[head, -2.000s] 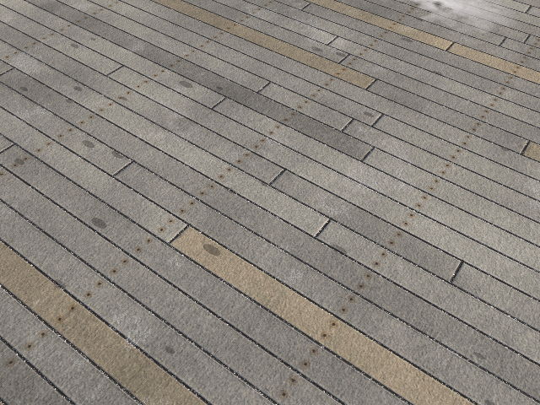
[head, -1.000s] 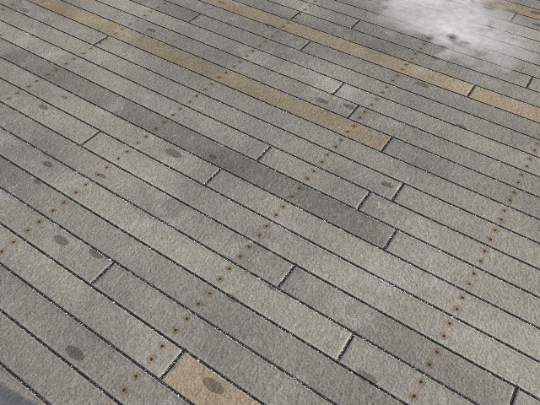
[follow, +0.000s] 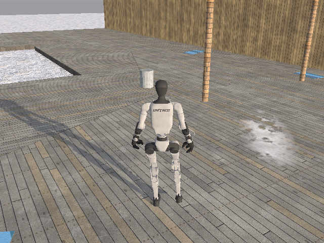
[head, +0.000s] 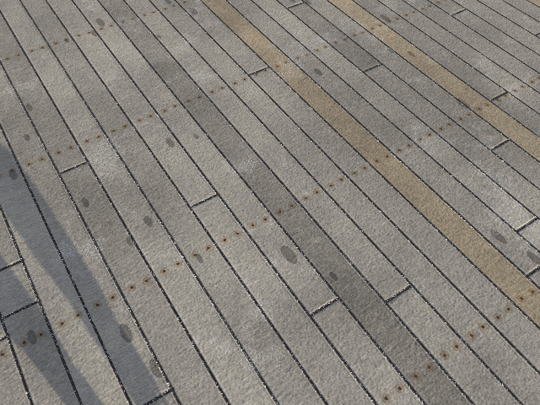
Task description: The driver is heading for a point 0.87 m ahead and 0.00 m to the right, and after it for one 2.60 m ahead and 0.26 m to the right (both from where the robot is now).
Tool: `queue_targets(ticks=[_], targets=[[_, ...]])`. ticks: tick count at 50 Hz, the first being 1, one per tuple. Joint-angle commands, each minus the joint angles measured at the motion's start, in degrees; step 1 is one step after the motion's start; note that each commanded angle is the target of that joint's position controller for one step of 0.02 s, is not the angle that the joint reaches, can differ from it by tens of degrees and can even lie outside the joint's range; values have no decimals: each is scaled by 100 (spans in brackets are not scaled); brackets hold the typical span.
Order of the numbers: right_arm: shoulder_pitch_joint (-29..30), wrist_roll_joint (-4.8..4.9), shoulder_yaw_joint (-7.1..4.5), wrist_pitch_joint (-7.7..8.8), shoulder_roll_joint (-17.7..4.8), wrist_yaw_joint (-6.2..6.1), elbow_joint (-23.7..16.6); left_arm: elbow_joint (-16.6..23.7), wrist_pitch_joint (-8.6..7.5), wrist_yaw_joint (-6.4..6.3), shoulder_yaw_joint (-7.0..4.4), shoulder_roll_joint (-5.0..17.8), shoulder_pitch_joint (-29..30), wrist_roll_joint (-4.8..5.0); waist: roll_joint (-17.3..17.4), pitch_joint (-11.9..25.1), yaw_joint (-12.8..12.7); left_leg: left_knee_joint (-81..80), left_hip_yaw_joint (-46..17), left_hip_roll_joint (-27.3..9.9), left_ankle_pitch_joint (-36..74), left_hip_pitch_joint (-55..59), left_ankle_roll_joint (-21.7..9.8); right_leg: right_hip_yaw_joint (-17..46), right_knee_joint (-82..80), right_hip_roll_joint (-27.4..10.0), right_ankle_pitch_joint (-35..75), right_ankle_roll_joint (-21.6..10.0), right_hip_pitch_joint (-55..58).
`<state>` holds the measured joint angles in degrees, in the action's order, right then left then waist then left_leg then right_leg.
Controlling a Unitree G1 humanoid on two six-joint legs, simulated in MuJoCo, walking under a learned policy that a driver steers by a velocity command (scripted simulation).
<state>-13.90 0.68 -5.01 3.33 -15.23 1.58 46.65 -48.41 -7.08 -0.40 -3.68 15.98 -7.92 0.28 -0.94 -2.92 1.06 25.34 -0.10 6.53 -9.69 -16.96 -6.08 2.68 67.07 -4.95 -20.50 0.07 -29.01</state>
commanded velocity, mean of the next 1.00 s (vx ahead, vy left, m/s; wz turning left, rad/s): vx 0.22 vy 0.00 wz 0.24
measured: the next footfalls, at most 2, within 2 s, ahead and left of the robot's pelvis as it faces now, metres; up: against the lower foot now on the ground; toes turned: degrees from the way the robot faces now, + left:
right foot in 0.30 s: +0.38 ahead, -0.13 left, +0.00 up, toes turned +11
left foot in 0.66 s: +0.32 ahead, +0.11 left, +0.00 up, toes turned +10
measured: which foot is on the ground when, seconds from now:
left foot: down 0.00-0.30, up 0.32-0.64, down 0.66-1.00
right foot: up 0.00-0.28, down 0.30-1.00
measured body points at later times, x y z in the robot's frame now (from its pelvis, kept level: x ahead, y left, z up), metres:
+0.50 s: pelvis +0.25 -0.05 +0.00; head +0.29 -0.05 +0.45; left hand +0.34 +0.22 -0.11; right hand +0.41 -0.31 -0.12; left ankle +0.19 +0.08 -0.68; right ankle +0.34 -0.14 -0.74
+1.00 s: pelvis +0.32 -0.02 +0.00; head +0.32 -0.01 +0.45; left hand +0.37 +0.26 -0.14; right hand +0.48 -0.24 -0.12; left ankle +0.28 +0.11 -0.74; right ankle +0.34 -0.14 -0.74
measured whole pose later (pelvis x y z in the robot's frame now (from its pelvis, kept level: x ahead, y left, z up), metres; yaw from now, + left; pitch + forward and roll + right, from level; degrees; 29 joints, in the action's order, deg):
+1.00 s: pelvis +0.32 -0.02 +0.00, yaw +12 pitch -1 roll -1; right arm -11.7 -0.4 -2.4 0.0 -12.9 -1.7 46.1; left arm -53.5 -0.8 0.1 -1.2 14.1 -8.5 -0.4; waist 0.2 -1.4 -0.7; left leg 32.6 -2.7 -0.6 -18.1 -13.7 1.1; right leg -1.3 31.2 -0.2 -16.7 0.2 -13.7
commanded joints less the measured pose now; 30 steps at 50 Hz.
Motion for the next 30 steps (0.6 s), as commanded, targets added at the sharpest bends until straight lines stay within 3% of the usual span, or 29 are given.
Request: queue_targets(ticks=[1,4,6,10,13,14,15,16,17,18,19,20,21,22,25,27,30], targets=[[126,3,-170,127,-817,-114,-490,355,62,-34,-162,548,-166,-95,128,514,-256,-1274,-1799,-1573,1657,565,-1180,98,-743,-232,410,203,-594],[-152,46,-213,93,-978,-223,-477,618,93,-34,-90,372,546,-131,243,334,-22,-1266,-1420,-1268,1601,300,-937,-27,-2135,-1,1570,363,-578],[-310,62,-216,49,-971,-247,-465,738,63,12,-40,275,922,-93,420,312,159,-1191,-1297,-1087,1194,191,-740,-80,-3017,226,2311,344,-257],[-652,85,-192,-4,-887,-252,-361,957,-6,109,-54,437,1313,11,614,307,334,-847,-1714,-1289,658,615,-595,19,-3772,406,2571,235,-48],[-716,17,-174,-97,-824,-323,-336,936,-109,175,-117,635,1056,-90,817,393,204,-14,-1949,-1409,1762,1269,-377,-41,-4089,511,2164,-31,170],[-604,12,-149,-115,-768,-340,-383,836,-154,172,-150,684,674,-146,841,580,-18,442,-1875,-1246,2437,1346,-232,-173,-4361,590,2426,-184,679],[-503,-16,-93,-103,-632,-339,-484,756,-201,162,-195,850,183,-254,771,1022,-263,1190,-1701,-951,2637,1104,-1,-33,-4307,279,3408,-415,1659],[-603,-127,4,-72,-423,-347,-660,701,-209,149,-259,1219,-566,-384,-5,1879,-462,2774,-1362,-512,1056,67,302,930,-3736,-793,5500,-900,3389],[-1757,7,77,-27,-246,-301,-551,493,-81,195,-308,1319,-953,-277,-1771,2837,-154,4552,-1071,169,-3027,-1429,660,2997,-3832,-2116,5938,-2064,4980],[-1752,65,-22,-63,-836,-290,-365,575,15,215,-225,940,-885,-60,-1006,2696,-271,5138,-1363,-188,-2932,-1819,736,3290,-4106,-2016,4384,-1942,4668],[-1013,89,-84,-140,-1030,-302,-468,668,87,192,-131,658,-536,-36,-539,1811,-410,5267,-1172,-348,-2566,-2138,812,2483,-4227,-1700,3824,-1659,3931],[-598,41,-68,-223,-949,-338,-542,691,146,187,-27,472,-181,-107,-152,1320,-324,4975,-976,-546,-2263,-2035,855,1929,-4401,-1401,3744,-1489,3107],[-388,-23,-67,-296,-859,-360,-619,679,175,191,44,324,73,-135,-103,964,-182,4519,-903,-748,-2056,-1803,865,1581,-4568,-1202,3716,-1421,2380],[-453,-30,-43,-364,-686,-359,-634,632,189,197,71,306,219,-189,-296,818,15,3997,-806,-912,-1925,-1294,851,1249,-4738,-980,3749,-1305,1793],[-618,-62,84,-405,-288,-396,-573,511,221,184,15,486,437,-202,-678,962,163,2420,-365,-893,-1545,-306,935,539,-4868,-662,4600,-1317,1273],[-513,-63,99,-412,-320,-397,-552,411,270,148,-20,604,338,-133,-677,1255,95,1771,-308,-890,-903,87,931,497,-4854,-730,4460,-1339,1456],[-354,-79,73,-486,-411,-368,-500,339,386,131,17,597,397,-60,-567,1125,126,778,-165,-815,-99,698,795,478,-4916,-643,2402,-1151,1208]])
